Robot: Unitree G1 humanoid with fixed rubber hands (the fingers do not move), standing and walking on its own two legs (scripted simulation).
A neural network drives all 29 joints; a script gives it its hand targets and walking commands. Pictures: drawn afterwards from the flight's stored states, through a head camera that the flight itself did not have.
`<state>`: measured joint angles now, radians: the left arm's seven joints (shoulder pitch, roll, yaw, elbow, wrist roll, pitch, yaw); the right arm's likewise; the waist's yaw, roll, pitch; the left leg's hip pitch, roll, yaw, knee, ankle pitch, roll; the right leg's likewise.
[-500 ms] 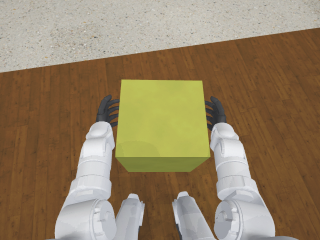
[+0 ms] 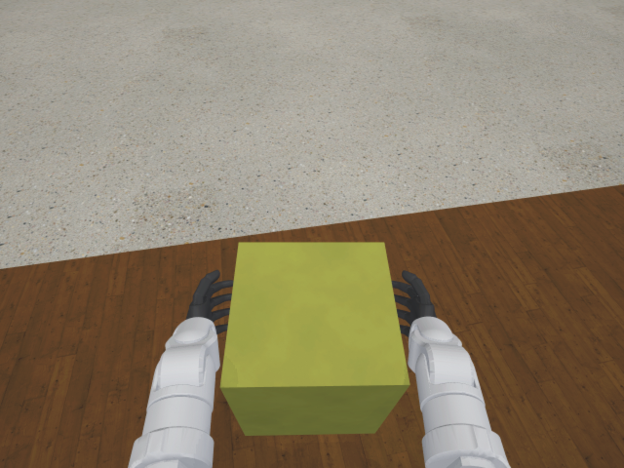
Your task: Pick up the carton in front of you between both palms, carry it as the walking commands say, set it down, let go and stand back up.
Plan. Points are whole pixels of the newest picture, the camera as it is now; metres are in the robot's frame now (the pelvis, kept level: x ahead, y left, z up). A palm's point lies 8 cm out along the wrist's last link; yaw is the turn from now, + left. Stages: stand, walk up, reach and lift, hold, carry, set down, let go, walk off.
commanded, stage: reach and lift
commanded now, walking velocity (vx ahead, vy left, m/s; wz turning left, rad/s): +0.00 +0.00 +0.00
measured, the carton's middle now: (311, 344) +0.30 +0.00 -0.07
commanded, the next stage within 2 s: hold in 1.04 s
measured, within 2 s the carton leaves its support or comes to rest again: neither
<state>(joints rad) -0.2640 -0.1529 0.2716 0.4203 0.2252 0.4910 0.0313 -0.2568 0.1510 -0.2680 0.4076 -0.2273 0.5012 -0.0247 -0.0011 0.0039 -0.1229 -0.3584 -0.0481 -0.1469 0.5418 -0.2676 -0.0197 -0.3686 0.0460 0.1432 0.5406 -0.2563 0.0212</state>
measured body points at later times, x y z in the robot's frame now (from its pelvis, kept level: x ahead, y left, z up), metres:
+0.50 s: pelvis -0.01 +0.00 +0.01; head -0.03 +0.00 +0.46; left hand +0.30 +0.15 +0.03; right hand +0.30 -0.15 +0.03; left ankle +0.01 +0.13 -0.73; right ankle +0.01 -0.13 -0.73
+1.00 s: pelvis +0.01 +0.00 +0.01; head -0.03 +0.00 +0.46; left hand +0.30 +0.15 +0.04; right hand +0.30 -0.15 +0.04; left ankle +0.01 +0.13 -0.73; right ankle +0.01 -0.13 -0.73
